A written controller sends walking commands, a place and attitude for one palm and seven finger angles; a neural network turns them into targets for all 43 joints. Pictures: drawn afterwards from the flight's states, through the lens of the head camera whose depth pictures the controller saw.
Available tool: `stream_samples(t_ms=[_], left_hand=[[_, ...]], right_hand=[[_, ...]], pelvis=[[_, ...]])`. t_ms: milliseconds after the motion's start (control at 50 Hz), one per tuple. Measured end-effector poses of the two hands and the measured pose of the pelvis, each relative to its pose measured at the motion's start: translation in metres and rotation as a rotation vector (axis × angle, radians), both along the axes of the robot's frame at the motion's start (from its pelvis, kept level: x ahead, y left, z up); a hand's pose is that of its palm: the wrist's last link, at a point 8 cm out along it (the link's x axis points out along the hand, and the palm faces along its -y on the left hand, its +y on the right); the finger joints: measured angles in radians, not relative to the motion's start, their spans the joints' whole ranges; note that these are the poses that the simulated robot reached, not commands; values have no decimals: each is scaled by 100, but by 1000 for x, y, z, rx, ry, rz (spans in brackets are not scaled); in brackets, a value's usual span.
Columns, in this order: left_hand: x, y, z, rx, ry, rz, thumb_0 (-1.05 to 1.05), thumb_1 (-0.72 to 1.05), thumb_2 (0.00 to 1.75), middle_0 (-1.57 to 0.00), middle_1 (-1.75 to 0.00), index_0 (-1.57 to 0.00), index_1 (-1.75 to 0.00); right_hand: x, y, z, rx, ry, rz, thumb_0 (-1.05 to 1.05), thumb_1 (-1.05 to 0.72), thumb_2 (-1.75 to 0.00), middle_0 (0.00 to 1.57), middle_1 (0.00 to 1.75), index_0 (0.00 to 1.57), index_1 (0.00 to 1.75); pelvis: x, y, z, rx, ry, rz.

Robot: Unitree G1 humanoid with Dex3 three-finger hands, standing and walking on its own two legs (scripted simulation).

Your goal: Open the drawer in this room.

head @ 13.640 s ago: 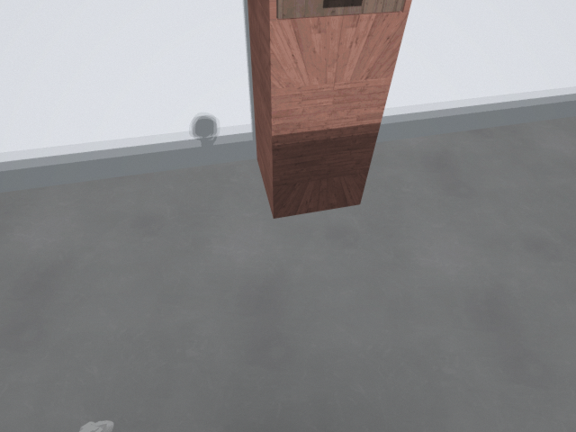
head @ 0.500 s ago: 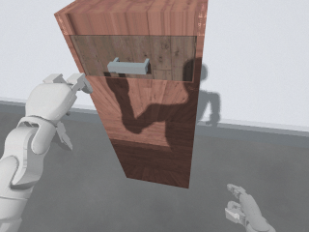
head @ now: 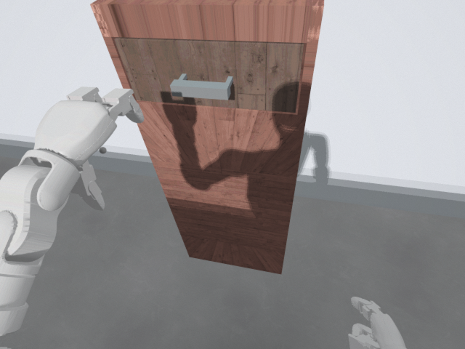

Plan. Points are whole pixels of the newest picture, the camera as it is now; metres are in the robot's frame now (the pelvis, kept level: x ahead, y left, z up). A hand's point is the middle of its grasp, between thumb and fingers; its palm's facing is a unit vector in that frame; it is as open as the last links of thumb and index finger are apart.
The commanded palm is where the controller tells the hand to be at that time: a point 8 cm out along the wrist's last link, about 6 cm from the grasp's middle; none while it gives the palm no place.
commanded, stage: raise the hand with hooked fingers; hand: left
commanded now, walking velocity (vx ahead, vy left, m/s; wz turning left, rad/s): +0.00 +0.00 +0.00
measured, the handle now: (203, 84) +0.57 +0.15 +0.17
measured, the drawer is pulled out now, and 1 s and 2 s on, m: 0.00 0.00 0.00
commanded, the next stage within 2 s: move the hooked fingers above the handle in 0.02 s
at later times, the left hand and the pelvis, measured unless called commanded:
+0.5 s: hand (116, 128) +0.36 +0.23 +0.21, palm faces +0.12 -0.03 -0.99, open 13.8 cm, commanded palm +0.33 +0.22 +0.28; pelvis +0.00 +0.00 +0.00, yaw +1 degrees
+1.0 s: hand (157, 103) +0.44 +0.19 +0.21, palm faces +0.06 -0.02 -1.00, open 13.8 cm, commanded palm +0.41 +0.19 +0.28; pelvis +0.03 -0.02 +0.00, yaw +0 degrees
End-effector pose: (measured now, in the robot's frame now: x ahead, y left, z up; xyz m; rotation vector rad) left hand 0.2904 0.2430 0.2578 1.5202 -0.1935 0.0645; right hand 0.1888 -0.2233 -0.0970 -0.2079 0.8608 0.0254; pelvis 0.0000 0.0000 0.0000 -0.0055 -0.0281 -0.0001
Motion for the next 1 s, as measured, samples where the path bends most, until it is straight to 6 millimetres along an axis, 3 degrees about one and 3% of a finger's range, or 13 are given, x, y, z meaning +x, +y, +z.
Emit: stream_samples(t_ms=[120,260,340,500,640,780,1000], left_hand=[[3,11,6,-8,-9,84,0,-49,30,-32,-120,-32,-121],[8,-2,-5,11,65,40,0,-49,30,-31,-120,-32,-121],[17,-6,-2,15,55,16,0,-49,30,-32,-120,-32,-121],[46,-7,7,13,41,57,0,-49,30,-32,-120,-32,-121],[71,-26,0,27,91,14,0,-49,30,-31,-120,-32,-121],[92,-39,6,19,64,-10,0,-49,30,-32,-120,-32,-121],[122,-47,6,32,104,35,0,-49,30,-31,-120,-32,-121]], right_hand=[[3,8,-1,27,-7,6,1,-91,-90,20,30,20,30],[14,18,4,39,-48,25,1,-90,-90,20,30,20,30],[17,17,6,32,-52,30,1,-90,-90,20,30,20,30],[11,6,1,25,-8,8,1,-90,-90,20,30,20,30],[3,-8,-6,13,34,-32,1,-90,-90,20,30,20,30],[-4,-19,-12,14,77,-66,1,-91,-90,20,30,20,30],[2,-27,-17,21,109,-88,1,-91,-90,20,30,20,30]], pelvis=[[-2,1,0,2,4,2],[-1,1,0,1,4,9],[0,-1,0,0,7,14],[5,-4,0,2,29,14],[12,-6,0,5,47,10],[19,-9,0,9,65,2],[31,-16,-1,15,91,2]])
